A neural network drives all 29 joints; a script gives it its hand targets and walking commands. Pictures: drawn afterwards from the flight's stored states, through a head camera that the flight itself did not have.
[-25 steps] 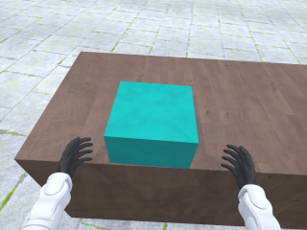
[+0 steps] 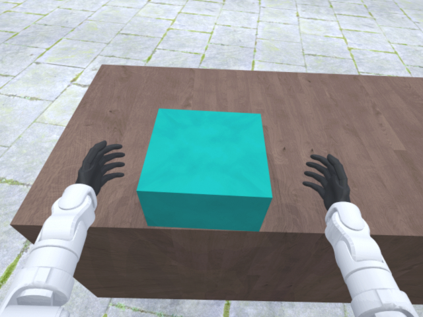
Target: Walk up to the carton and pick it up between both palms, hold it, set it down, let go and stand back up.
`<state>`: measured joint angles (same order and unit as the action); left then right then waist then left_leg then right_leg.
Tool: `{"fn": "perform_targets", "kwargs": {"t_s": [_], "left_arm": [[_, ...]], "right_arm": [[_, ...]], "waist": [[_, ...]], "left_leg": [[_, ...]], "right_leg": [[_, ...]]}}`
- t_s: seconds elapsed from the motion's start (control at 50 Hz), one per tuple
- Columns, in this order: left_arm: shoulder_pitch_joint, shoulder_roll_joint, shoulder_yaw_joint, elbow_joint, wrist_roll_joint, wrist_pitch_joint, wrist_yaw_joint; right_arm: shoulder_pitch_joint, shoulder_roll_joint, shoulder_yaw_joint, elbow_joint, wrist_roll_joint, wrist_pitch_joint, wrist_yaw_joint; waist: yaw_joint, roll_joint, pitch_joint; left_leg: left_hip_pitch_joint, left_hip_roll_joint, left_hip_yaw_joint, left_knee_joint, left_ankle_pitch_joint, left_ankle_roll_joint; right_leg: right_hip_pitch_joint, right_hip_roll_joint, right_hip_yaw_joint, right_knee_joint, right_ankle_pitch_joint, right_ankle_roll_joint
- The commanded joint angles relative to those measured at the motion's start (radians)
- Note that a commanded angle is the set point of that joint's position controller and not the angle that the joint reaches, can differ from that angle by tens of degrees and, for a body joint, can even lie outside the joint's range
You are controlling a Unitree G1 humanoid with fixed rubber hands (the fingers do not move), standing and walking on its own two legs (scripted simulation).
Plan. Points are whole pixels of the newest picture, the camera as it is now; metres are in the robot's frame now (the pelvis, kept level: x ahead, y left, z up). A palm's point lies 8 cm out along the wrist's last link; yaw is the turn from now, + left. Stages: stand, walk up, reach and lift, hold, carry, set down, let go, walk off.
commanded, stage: reach and lift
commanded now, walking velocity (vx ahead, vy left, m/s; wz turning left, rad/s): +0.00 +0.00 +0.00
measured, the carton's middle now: (206, 167) +0.48 +0.02 -0.02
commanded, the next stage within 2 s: none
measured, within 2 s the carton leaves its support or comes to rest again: neither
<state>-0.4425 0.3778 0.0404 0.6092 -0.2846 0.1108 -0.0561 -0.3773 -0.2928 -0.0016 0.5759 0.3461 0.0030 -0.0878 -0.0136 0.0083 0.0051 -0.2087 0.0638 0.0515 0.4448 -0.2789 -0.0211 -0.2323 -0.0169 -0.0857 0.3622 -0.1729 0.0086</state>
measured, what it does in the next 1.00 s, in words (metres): stands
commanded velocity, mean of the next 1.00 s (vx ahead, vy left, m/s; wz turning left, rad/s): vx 0.00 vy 0.00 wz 0.00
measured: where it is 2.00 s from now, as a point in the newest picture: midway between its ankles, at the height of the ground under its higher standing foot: outside the picture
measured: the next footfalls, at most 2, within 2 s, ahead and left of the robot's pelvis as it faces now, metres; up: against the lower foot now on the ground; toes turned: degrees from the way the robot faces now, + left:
none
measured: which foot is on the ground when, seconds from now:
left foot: down 0.00-1.00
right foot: down 0.00-1.00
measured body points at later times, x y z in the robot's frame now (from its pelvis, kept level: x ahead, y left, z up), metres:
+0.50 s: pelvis +0.00 +0.01 +0.00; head +0.04 +0.01 +0.44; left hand +0.45 +0.23 +0.11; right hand +0.42 -0.24 +0.10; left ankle -0.03 +0.12 -0.74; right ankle +0.01 -0.13 -0.74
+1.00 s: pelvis -0.01 -0.01 -0.01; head +0.07 +0.01 +0.43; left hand +0.46 +0.24 +0.08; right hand +0.46 -0.22 +0.08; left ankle -0.03 +0.12 -0.74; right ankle +0.01 -0.13 -0.74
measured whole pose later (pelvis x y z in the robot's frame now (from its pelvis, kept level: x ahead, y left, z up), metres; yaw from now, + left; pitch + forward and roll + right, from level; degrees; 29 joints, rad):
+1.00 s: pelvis -0.01 -0.01 -0.01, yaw +1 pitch +19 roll -1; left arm -1.08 0.43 -0.14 1.41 -0.35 -0.14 -0.05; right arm -1.02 -0.32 0.09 1.30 0.40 -0.10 -0.07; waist -0.04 -0.01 -0.17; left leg -0.60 0.06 0.01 0.51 -0.24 -0.03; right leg -0.60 -0.02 -0.12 0.42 -0.14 -0.01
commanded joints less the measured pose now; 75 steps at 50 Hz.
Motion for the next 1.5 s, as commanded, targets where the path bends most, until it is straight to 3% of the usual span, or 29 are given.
{"fn": "perform_targets", "kwargs": {"t_s": [0.0, 0.04, 0.08, 0.16, 0.24, 0.26, 0.34, 0.38, 0.4, 0.44, 0.52, 0.54, 0.56, 0.72, 0.84, 0.9, 0.96, 1.06, 1.12, 1.18, 1.26, 1.32, 1.4, 1.48], "left_arm": [[-0.452, 0.187, 0.065, -0.140, 0.015, -0.012, 0.002], [-0.513, 0.190, 0.059, -0.093, 0.019, -0.003, 0.007], [-0.601, 0.217, 0.056, -0.133, 0.006, -0.008, 0.019], [-0.699, 0.222, 0.027, -0.065, -0.008, -0.019, 0.044], [-0.740, 0.200, -0.001, 0.032, -0.003, -0.004, 0.043], [-0.743, 0.201, 0.002, 0.053, 0.003, -0.002, 0.044], [-0.835, 0.219, 0.003, 0.047, 0.011, 0.001, 0.047], [-0.865, 0.224, -0.004, 0.090, -0.007, -0.004, 0.049], [-0.865, 0.219, -0.014, 0.080, -0.007, -0.006, 0.051], [-0.930, 0.238, -0.022, 0.192, -0.018, -0.011, 0.049], [-0.984, 0.243, -0.071, 0.291, -0.069, -0.035, 0.050], [-1.016, 0.257, -0.074, 0.292, -0.082, -0.045, 0.052], [-1.022, 0.275, -0.077, 0.305, -0.086, -0.058, 0.052], [-1.159, 0.289, -0.146, 0.497, -0.113, -0.140, 0.044], [-1.107, 0.258, -0.160, 0.636, -0.074, -0.249, 0.015], [-1.053, 0.228, -0.163, 0.698, -0.054, -0.311, 0.001], [-1.063, 0.207, -0.178, 0.710, -0.064, -0.376, 0.001], [-1.189, 0.205, -0.230, 0.654, -0.152, -0.470, 0.033], [-1.227, 0.205, -0.254, 0.659, -0.194, -0.501, 0.048], [-1.213, 0.209, -0.269, 0.733, -0.210, -0.518, 0.047], [-1.151, 0.219, -0.256, 0.867, -0.193, -0.540, 0.031], [-1.101, 0.228, -0.223, 0.896, -0.167, -0.557, 0.016], [-1.104, 0.245, -0.197, 0.837, -0.151, -0.563, 0.016], [-1.162, 0.233, -0.213, 0.804, -0.168, -0.558, 0.029]], "right_arm": [[-0.413, -0.192, -0.044, -0.147, 0.018, -0.021, 0.009], [-0.462, -0.203, -0.049, -0.088, 0.022, -0.006, 0.018], [-0.534, -0.227, -0.068, -0.127, 0.014, -0.009, 0.020], [-0.631, -0.249, -0.066, -0.058, 0.013, 0.002, 0.041], [-0.676, -0.280, -0.060, 0.087, 0.039, 0.010, 0.046], [-0.685, -0.281, -0.052, 0.109, 0.040, 0.005, 0.047], [-0.790, -0.321, -0.043, 0.138, 0.044, -0.011, 0.052], [-0.853, -0.332, -0.042, 0.139, 0.032, -0.018, 0.048], [-0.842, -0.324, -0.039, 0.149, 0.033, -0.020, 0.048], [-0.926, -0.322, -0.021, 0.202, 0.043, -0.011, 0.047], [-0.994, -0.314, 0.008, 0.230, 0.051, -0.004, 0.046], [-1.021, -0.315, 0.013, 0.224, 0.060, -0.003, 0.045], [-1.043, -0.284, 0.035, 0.239, 0.063, -0.001, 0.047], [-1.135, -0.278, 0.049, 0.444, 0.062, -0.018, 0.043], [-1.069, -0.244, 0.065, 0.572, 0.052, -0.100, 0.021], [-1.008, -0.218, 0.072, 0.621, 0.057, -0.152, 0.014], [-0.994, -0.212, 0.062, 0.604, 0.058, -0.208, 0.017], [-1.075, -0.228, 0.007, 0.483, 0.016, -0.269, 0.035], [-1.112, -0.225, -0.013, 0.467, -0.016, -0.280, 0.044], [-1.123, -0.211, -0.002, 0.516, -0.023, -0.287, 0.049], [-1.099, -0.184, 0.055, 0.599, 0.010, -0.310, 0.045], [-1.069, -0.171, 0.107, 0.591, 0.057, -0.339, 0.033], [-1.068, -0.180, 0.132, 0.527, 0.087, -0.361, 0.023], [-1.100, -0.184, 0.109, 0.543, 0.071, -0.355, 0.027]], "waist": [[-0.011, 0.016, -0.495], [-0.011, 0.040, -0.501], [-0.010, 0.039, -0.564], [-0.008, 0.067, -0.634], [-0.024, 0.104, -0.639], [-0.013, 0.103, -0.654], [-0.014, 0.085, -0.722], [-0.016, 0.042, -0.778], [-0.020, 0.053, -0.786], [-0.010, 0.027, -0.745], [-0.012, -0.024, -0.777], [0.000, -0.032, -0.791], [0.035, -0.010, -0.759], [-0.008, 0.017, -0.913], [-0.034, 0.035, -0.912], [-0.039, 0.053, -0.853], [-0.037, 0.093, -0.869], [-0.042, 0.144, -1.030], [-0.050, 0.124, -1.114], [-0.051, 0.079, -1.161], [-0.035, 0.005, -1.163], [-0.015, -0.039, -1.188], [0.001, -0.030, -1.231], [-0.006, 0.019, -1.161]], "left_leg": [[0.054, -0.078, -0.021, -0.012, 0.516, -0.033], [0.058, -0.074, -0.022, -0.017, 0.486, -0.035], [0.062, -0.070, -0.020, -0.003, 0.500, -0.036], [0.053, -0.065, -0.025, 0.005, 0.462, -0.035], [0.102, -0.057, -0.031, 0.032, 0.534, -0.049], [0.108, -0.055, -0.029, 0.046, 0.575, -0.056], [0.140, -0.056, -0.030, 0.074, 0.682, -0.064], [0.129, -0.063, -0.026, 0.078, 0.656, -0.061], [0.123, -0.064, -0.021, 0.077, 0.653, -0.062], [0.048, -0.068, -0.019, 0.067, 0.598, -0.050], [-0.023, -0.066, -0.023, 0.047, 0.512, -0.027], [-0.041, -0.071, -0.022, 0.053, 0.519, -0.024], [-0.076, -0.077, -0.005, 0.049, 0.497, -0.019], [-0.132, -0.069, -0.008, 0.077, 0.511, -0.032], [-0.202, -0.078, 0.001, 0.084, 0.569, -0.042], [-0.240, -0.082, 0.001, 0.079, 0.561, -0.046], [-0.221, -0.081, 0.000, 0.099, 0.565, -0.061], [-0.169, -0.069, -0.004, 0.172, 0.510, -0.085], [-0.213, -0.068, -0.007, 0.219, 0.449, -0.078], [-0.308, -0.070, -0.003, 0.258, 0.410, -0.061], [-0.474, -0.083, 0.013, 0.292, 0.400, -0.036], [-0.586, -0.098, 0.031, 0.304, 0.427, -0.022], [-0.611, -0.102, 0.040, 0.313, 0.441, -0.024], [-0.532, -0.094, 0.031, 0.336, 0.393, -0.043]], "right_leg": [[0.248, 0.059, 0.072, 0.015, 0.418, -0.010], [0.227, 0.057, 0.069, 0.007, 0.369, -0.013], [0.218, 0.057, 0.069, 0.015, 0.381, -0.015], [0.144, 0.056, 0.063, 0.028, 0.338, -0.020], [0.101, 0.066, 0.043, 0.023, 0.368, -0.021], [0.095, 0.069, 0.038, 0.029, 0.393, -0.021], [0.076, 0.083, 0.027, 0.031, 0.462, -0.015], [0.077, 0.085, 0.023, 0.038, 0.478, -0.009], [0.085, 0.086, 0.022, 0.044, 0.495, -0.002], [0.099, 0.075, 0.029, 0.041, 0.477, 0.002], [0.111, 0.069, 0.030, 0.057, 0.450, 0.009], [0.108, 0.069, 0.036, 0.066, 0.473, 0.012], [0.098, 0.062, 0.033, 0.082, 0.450, 0.015], [0.073, 0.052, 0.032, 0.119, 0.496, 0.005], [0.146, 0.038, 0.042, 0.138, 0.594, 0.011], [0.136, 0.030, 0.040, 0.144, 0.577, 0.011], [0.035, 0.033, 0.025, 0.143, 0.503, 0.009], [-0.193, 0.043, -0.015, 0.181, 0.357, 0.005], [-0.252, 0.042, -0.022, 0.246, 0.320, 0.003], [-0.243, 0.036, -0.013, 0.313, 0.329, 0.008], [-0.144, 0.025, 0.015, 0.382, 0.393, 0.031], [-0.012, 0.020, 0.046, 0.413, 0.495, 0.055], [0.025, 0.024, 0.056, 0.429, 0.534, 0.062], [-0.152, 0.039, 0.032, 0.419, 0.388, 0.041]]}}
